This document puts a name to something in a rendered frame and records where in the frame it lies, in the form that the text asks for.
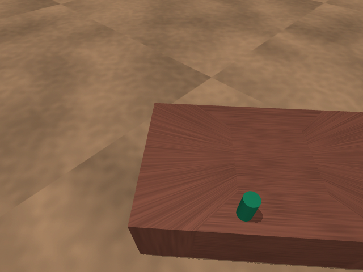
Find can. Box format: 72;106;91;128
236;191;261;222

